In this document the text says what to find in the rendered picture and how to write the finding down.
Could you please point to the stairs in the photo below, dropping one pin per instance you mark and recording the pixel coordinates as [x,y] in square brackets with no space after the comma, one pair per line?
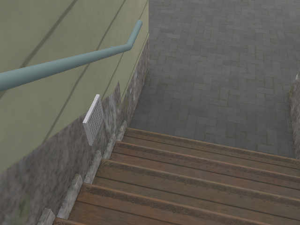
[159,179]

